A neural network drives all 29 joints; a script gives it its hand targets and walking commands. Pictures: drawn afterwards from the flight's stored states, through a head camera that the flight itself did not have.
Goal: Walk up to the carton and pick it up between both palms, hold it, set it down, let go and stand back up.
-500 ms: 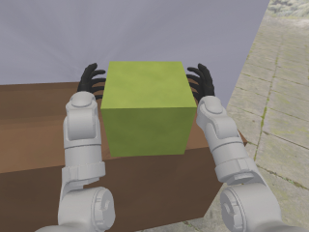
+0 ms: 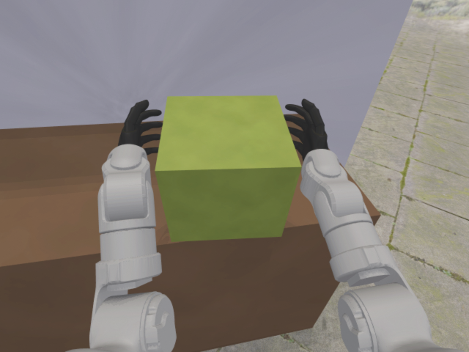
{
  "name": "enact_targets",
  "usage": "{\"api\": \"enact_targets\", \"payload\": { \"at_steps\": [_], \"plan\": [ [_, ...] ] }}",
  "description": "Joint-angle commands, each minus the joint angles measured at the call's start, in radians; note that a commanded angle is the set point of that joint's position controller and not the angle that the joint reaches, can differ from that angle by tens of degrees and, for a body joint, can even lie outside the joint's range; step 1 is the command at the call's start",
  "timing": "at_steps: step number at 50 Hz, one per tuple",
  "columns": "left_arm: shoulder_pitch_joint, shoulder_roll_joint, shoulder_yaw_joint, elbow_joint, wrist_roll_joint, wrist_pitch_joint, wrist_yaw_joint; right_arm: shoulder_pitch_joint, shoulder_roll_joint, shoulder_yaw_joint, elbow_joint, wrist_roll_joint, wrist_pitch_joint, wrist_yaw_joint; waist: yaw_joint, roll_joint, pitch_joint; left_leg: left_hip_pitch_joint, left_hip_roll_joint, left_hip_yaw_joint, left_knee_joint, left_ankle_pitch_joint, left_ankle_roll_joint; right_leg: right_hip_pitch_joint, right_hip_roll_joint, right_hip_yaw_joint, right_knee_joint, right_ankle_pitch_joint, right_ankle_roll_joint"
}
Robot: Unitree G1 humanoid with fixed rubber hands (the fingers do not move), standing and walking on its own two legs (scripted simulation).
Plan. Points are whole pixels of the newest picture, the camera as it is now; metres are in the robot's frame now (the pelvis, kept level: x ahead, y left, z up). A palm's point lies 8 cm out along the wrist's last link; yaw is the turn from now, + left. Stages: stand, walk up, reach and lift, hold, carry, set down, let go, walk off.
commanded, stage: hold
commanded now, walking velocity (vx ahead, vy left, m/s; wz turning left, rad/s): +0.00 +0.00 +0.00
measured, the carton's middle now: (225, 167) +0.38 +0.01 +0.16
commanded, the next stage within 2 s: set down in 0.92 s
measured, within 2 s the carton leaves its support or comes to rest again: neither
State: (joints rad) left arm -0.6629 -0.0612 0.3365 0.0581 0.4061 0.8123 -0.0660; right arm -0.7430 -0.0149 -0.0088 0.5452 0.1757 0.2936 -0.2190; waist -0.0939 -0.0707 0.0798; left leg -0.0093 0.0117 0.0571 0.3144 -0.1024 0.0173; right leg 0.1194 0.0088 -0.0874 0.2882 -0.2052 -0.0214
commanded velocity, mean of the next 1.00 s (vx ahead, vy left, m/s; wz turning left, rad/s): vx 0.00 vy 0.00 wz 0.00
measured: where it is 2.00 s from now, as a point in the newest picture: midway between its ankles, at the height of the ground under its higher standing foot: outside the picture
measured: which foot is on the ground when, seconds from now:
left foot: down 0.00-1.00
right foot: down 0.00-1.00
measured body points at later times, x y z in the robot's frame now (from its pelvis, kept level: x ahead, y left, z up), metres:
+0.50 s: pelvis +0.00 -0.01 +0.00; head -0.06 +0.01 +0.44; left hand +0.37 +0.15 +0.21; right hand +0.37 -0.14 +0.21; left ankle +0.06 +0.11 -0.75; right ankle -0.01 -0.10 -0.75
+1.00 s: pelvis +0.00 +0.00 +0.00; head -0.06 +0.02 +0.44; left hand +0.37 +0.16 +0.22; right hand +0.37 -0.13 +0.22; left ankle +0.06 +0.11 -0.75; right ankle -0.01 -0.10 -0.75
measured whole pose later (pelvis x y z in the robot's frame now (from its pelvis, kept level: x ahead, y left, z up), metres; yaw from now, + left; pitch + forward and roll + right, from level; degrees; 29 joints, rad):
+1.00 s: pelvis +0.00 +0.00 +0.00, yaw -1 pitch -13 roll +0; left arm -0.67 -0.07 0.36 0.03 0.43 0.83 -0.10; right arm -0.74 -0.02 0.01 0.49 0.19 0.34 -0.25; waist -0.08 -0.07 0.09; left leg 0.01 0.02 0.06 0.31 -0.10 0.01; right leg 0.13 0.01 -0.08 0.30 -0.21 -0.03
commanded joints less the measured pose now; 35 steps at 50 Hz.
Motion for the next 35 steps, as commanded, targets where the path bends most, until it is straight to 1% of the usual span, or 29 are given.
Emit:
{"api": "enact_targets", "payload": {
  "at_steps": [1, 3, 5, 6, 7, 8, 9, 10, 11, 12, 13, 14, 17, 18, 20, 21, 22, 23, 24, 25, 26, 28, 29, 30, 31, 32, 33, 34, 35],
  "plan": [
    [-0.615, -0.42, -0.457, -0.034, -0.159, -0.04, -0.13, -0.734, 0.515, 0.279, -0.234, 0.062, -0.031, 0.081, -0.016, 0.099, -0.343, 0.199, -0.02, 0.01, -0.015, 0.093, -0.018, -0.117, 0.027, -0.026, -0.058, 0.129, 0.063],
    [-0.626, -0.426, -0.478, -0.053, -0.18, -0.038, -0.131, -0.753, 0.499, 0.276, -0.261, 0.072, -0.037, 0.085, -0.008, 0.122, -0.37, 0.21, -0.012, 0.006, -0.022, 0.112, -0.027, -0.091, 0.032, -0.032, -0.061, 0.13, 0.065],
    [-0.639, -0.446, -0.487, -0.059, -0.188, -0.043, -0.127, -0.746, 0.503, 0.27, -0.236, 0.07, -0.035, 0.088, -0.021, 0.101, -0.39, 0.232, -0.01, 0.001, -0.015, 0.149, -0.031, -0.108, 0.033, -0.028, -0.063, 0.153, 0.06],
    [-0.632, -0.44, -0.479, -0.069, -0.171, -0.042, -0.126, -0.746, 0.507, 0.29, -0.258, 0.075, -0.031, 0.085, -0.013, 0.097, -0.409, 0.237, -0.014, 0.0, -0.003, 0.163, -0.025, -0.092, 0.027, -0.022, -0.06, 0.187, 0.065],
    [-0.619, -0.452, -0.485, -0.089, -0.169, -0.043, -0.124, -0.737, 0.526, 0.297, -0.28, 0.082, -0.028, 0.083, -0.017, 0.105, -0.388, 0.249, -0.012, -0.004, -0.003, 0.195, -0.03, -0.102, 0.036, -0.027, -0.059, 0.211, 0.065],
    [-0.609, -0.433, -0.481, -0.087, -0.179, -0.041, -0.128, -0.733, 0.511, 0.31, -0.304, 0.077, -0.032, 0.081, -0.019, 0.077, -0.425, 0.252, -0.017, 0.0, 0.009, 0.218, -0.027, -0.085, 0.031, -0.028, -0.056, 0.232, 0.071],
    [-0.589, -0.43, -0.491, -0.099, -0.174, -0.042, -0.13, -0.725, 0.507, 0.305, -0.292, 0.092, -0.034, 0.072, -0.016, 0.108, -0.394, 0.262, -0.025, 0.002, 0.007, 0.221, -0.032, -0.073, 0.033, -0.025, -0.06, 0.25, 0.073],
    [-0.594, -0.424, -0.472, -0.083, -0.158, -0.037, -0.132, -0.703, 0.511, 0.314, -0.27, 0.082, -0.025, 0.07, -0.024, 0.092, -0.376, 0.264, -0.023, 0.008, 0.005, 0.212, -0.025, -0.078, 0.029, -0.029, -0.064, 0.252, 0.075],
    [-0.598, -0.418, -0.477, -0.105, -0.163, -0.037, -0.137, -0.699, 0.497, 0.3, -0.282, 0.089, -0.024, 0.069, -0.033, 0.102, -0.37, 0.251, -0.026, 0.005, 0.005, 0.202, -0.03, -0.085, 0.029, -0.024, -0.059, 0.24, 0.075],
    [-0.571, -0.421, -0.464, -0.075, -0.154, -0.037, -0.138, -0.697, 0.498, 0.311, -0.282, 0.083, -0.019, 0.069, -0.012, 0.095, -0.363, 0.243, -0.023, 0.004, 0.001, 0.194, -0.027, -0.086, 0.033, -0.025, -0.06, 0.234, 0.083],
    [-0.57, -0.418, -0.468, -0.102, -0.157, -0.039, -0.14, -0.701, 0.512, 0.316, -0.313, 0.088, -0.022, 0.07, -0.015, 0.092, -0.372, 0.233, -0.025, 0.002, 0.005, 0.208, -0.029, -0.075, 0.027, -0.024, -0.056, 0.251, 0.083],
    [-0.573, -0.412, -0.468, -0.105, -0.157, -0.037, -0.141, -0.675, 0.508, 0.328, -0.298, 0.091, -0.016, 0.067, -0.02, 0.082, -0.341, 0.256, -0.027, 0.006, 0.004, 0.223, -0.025, -0.079, 0.033, -0.028, -0.05, 0.271, 0.083],
    [-0.549, -0.414, -0.46, -0.121, -0.168, -0.032, -0.146, -0.666, 0.51, 0.347, -0.328, 0.095, -0.011, 0.059, -0.003, 0.069, -0.356, 0.233, -0.025, 0.006, 0.005, 0.234, -0.025, -0.047, 0.028, -0.021, -0.06, 0.31, 0.082],
    [-0.541, -0.405, -0.447, -0.111, -0.16, -0.03, -0.151, -0.674, 0.513, 0.349, -0.353, 0.099, -0.013, 0.058, -0.013, 0.048, -0.379, 0.24, -0.029, 0.009, 0.007, 0.218, -0.015, -0.064, 0.023, -0.025, -0.056, 0.305, 0.091],
    [-0.546, -0.385, -0.448, -0.112, -0.163, -0.034, -0.157, -0.674, 0.51, 0.337, -0.327, 0.087, -0.007, 0.055, -0.015, 0.043, -0.345, 0.235, -0.029, 0.01, 0.0, 0.16, -0.015, -0.084, 0.021, -0.033, -0.06, 0.232, 0.089],
    [-0.589, -0.39, -0.45, -0.106, -0.155, -0.035, -0.155, -0.694, 0.517, 0.338, -0.334, 0.087, -0.008, 0.057, 0.0, 0.074, -0.349, 0.217, -0.028, 0.012, -0.01, 0.134, -0.006, -0.098, 0.014, -0.027, -0.063, 0.215, 0.086],
    [-0.603, -0.389, -0.449, -0.101, -0.152, -0.035, -0.154, -0.706, 0.517, 0.327, -0.323, 0.083, -0.007, 0.06, -0.02, 0.066, -0.322, 0.191, -0.028, 0.011, -0.015, 0.116, -0.012, -0.092, 0.016, -0.031, -0.061, 0.197, 0.085],
    [-0.621, -0.392, -0.436, -0.093, -0.139, -0.033, -0.155, -0.726, 0.511, 0.311, -0.306, 0.076, -0.002, 0.066, 0.001, 0.073, -0.31, 0.195, -0.029, 0.012, -0.03, 0.092, -0.009, -0.091, 0.018, -0.03, -0.069, 0.182, 0.085],
    [-0.615, -0.401, -0.444, -0.082, -0.149, -0.029, -0.155, -0.709, 0.506, 0.307, -0.295, 0.067, -0.004, 0.069, -0.02, 0.079, -0.312, 0.189, -0.031, 0.015, -0.03, 0.073, -0.011, -0.099, 0.017, -0.026, -0.069, 0.157, 0.084],
    [-0.638, -0.405, -0.445, -0.074, -0.147, -0.03, -0.156, -0.731, 0.524, 0.295, -0.297, 0.064, -0.009, 0.071, -0.018, 0.081, -0.296, 0.179, -0.029, 0.013, -0.036, 0.053, -0.004, -0.112, 0.013, -0.029, -0.073, 0.146, 0.084],
    [-0.64, -0.414, -0.45, -0.089, -0.164, -0.034, -0.155, -0.75, 0.522, 0.306, -0.337, 0.073, -0.017, 0.069, -0.007, 0.061, -0.347, 0.185, -0.024, 0.004, -0.031, 0.079, -0.005, -0.106, 0.01, -0.024, -0.069, 0.153, 0.087],
    [-0.621, -0.404, -0.461, -0.092, -0.179, -0.036, -0.146, -0.754, 0.54, 0.33, -0.364, 0.09, -0.021, 0.061, 0.001, 0.059, -0.406, 0.236, -0.036, 0.021, -0.011, 0.143, -0.008, -0.091, 0.019, -0.031, -0.05, 0.232, 0.094],
    [-0.623, -0.42, -0.491, -0.109, -0.182, -0.039, -0.146, -0.725, 0.513, 0.319, -0.348, 0.087, -0.018, 0.057, -0.022, 0.097, -0.433, 0.247, -0.029, 0.01, -0.004, 0.179, -0.019, -0.089, 0.026, -0.027, -0.044, 0.242, 0.084],
    [-0.606, -0.423, -0.48, -0.1, -0.191, -0.041, -0.143, -0.746, 0.526, 0.325, -0.347, 0.089, -0.017, 0.057, -0.012, 0.067, -0.436, 0.238, -0.022, 0.005, 0.005, 0.18, -0.019, -0.091, 0.02, -0.024, -0.06, 0.236, 0.079],
    [-0.619, -0.432, -0.48, -0.094, -0.178, -0.041, -0.145, -0.737, 0.528, 0.321, -0.34, 0.082, -0.016, 0.056, -0.027, 0.083, -0.42, 0.249, -0.026, 0.002, 0.007, 0.16, -0.018, -0.106, 0.02, -0.02, -0.057, 0.218, 0.076],
    [-0.607, -0.416, -0.457, -0.084, -0.165, -0.038, -0.145, -0.737, 0.513, 0.327, -0.34, 0.078, -0.015, 0.058, -0.006, 0.084, -0.396, 0.218, -0.031, 0.009, -0.006, 0.111, -0.019, -0.093, 0.011, -0.018, -0.066, 0.195, 0.089],
    [-0.606, -0.409, -0.438, -0.032, -0.139, -0.026, -0.148, -0.715, 0.527, 0.305, -0.29, 0.069, -0.005, 0.063, -0.028, 0.079, -0.317, 0.211, -0.027, 0.005, -0.018, 0.09, -0.015, -0.112, 0.013, -0.024, -0.071, 0.153, 0.083],
    [-0.599, -0.391, -0.42, -0.044, -0.144, -0.023, -0.154, -0.712, 0.5, 0.308, -0.288, 0.06, 0.002, 0.066, -0.004, 0.053, -0.299, 0.179, -0.027, 0.017, -0.04, 0.054, -0.002, -0.104, 0.014, -0.012, -0.081, 0.138, 0.086],
    [-0.609, -0.374, -0.398, -0.027, -0.128, -0.02, -0.159, -0.717, 0.506, 0.292, -0.252, 0.06, 0.008, 0.065, -0.01, 0.035, -0.298, 0.185, -0.036, 0.013, -0.046, 0.002, 0.013, -0.126, 0.002, -0.011, -0.086, 0.103, 0.091]
  ]
}}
